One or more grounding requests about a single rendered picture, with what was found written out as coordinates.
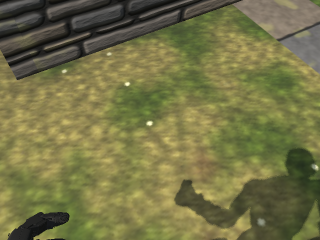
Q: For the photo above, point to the robot left hand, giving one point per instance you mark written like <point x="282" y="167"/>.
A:
<point x="37" y="224"/>

